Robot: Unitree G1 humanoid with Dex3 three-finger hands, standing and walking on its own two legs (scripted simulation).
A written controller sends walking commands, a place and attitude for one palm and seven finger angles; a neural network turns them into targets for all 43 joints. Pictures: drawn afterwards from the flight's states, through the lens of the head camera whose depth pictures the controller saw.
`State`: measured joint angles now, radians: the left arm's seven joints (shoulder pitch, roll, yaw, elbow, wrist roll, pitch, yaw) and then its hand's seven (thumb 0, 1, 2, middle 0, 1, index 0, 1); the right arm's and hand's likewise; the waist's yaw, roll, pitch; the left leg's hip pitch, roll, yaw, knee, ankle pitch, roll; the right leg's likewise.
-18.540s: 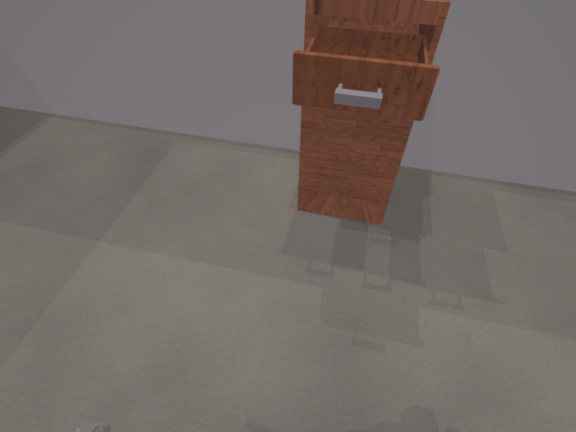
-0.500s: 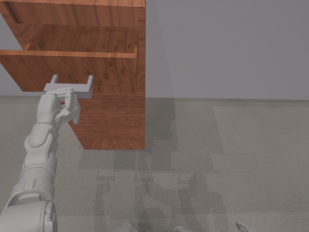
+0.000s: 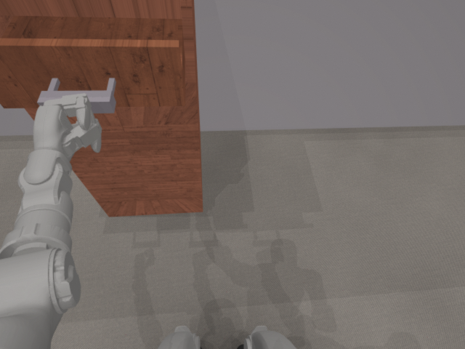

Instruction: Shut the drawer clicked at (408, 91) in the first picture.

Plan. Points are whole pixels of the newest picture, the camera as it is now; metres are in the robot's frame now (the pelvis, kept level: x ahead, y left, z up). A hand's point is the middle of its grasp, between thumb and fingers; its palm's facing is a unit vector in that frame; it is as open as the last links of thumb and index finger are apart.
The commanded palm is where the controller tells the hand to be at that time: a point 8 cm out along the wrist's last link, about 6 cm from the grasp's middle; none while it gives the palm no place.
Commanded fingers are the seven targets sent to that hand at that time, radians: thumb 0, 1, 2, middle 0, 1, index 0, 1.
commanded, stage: push the drawer shut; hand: left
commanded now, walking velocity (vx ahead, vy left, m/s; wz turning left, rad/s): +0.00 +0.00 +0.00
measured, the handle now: (81, 92) +0.55 +0.25 +0.08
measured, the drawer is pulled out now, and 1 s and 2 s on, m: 0.08 0.00 0.00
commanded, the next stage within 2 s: pull the fist back off the drawer in 1.18 s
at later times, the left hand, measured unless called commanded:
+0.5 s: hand (99, 102) +0.53 +0.22 +0.08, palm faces +0.06 -1.00 -0.01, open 3.2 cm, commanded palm +0.52 +0.26 +0.08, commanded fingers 0.00 0.90 0.90 -1.40 -1.60 -1.40 -1.60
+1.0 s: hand (92, 92) +0.55 +0.24 +0.08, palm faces +0.06 -1.00 -0.01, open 3.1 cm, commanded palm +0.57 +0.25 +0.08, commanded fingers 0.00 0.90 0.90 -1.40 -1.60 -1.40 -1.60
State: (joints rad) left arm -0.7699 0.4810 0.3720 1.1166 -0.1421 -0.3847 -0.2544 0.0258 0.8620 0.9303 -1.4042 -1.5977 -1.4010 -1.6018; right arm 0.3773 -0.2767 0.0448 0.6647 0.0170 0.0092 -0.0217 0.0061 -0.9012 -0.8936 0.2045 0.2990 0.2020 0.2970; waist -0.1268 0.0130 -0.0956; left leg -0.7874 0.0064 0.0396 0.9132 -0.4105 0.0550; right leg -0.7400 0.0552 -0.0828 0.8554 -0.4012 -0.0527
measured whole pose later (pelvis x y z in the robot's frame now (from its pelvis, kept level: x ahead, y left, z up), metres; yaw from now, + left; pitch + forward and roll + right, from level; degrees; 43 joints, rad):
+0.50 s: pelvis +0.01 +0.00 -0.01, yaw -1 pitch +21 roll -3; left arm -0.96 0.61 0.43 1.26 -0.08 -0.35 -0.26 0.03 0.84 0.92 -1.40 -1.60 -1.40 -1.60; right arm 0.41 -0.29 0.06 0.64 -0.01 0.05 -0.01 0.00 -0.90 -0.89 0.20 0.30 0.20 0.30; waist -0.19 0.02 -0.10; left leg -0.88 0.02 0.03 0.95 -0.43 0.06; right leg -0.82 0.07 -0.09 0.86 -0.40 -0.05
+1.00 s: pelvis +0.00 +0.01 -0.02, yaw +0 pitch +24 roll -6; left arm -1.17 0.71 0.39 1.38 -0.02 -0.31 -0.25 0.02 0.64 0.92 -1.40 -1.60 -1.40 -1.60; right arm 0.45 -0.29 0.08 0.67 -0.04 0.03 -0.01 0.00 -0.90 -0.89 0.21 0.30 0.20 0.30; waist -0.24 0.03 -0.09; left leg -1.01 0.01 -0.01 1.01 -0.43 0.07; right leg -0.92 0.06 -0.13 0.89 -0.40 -0.04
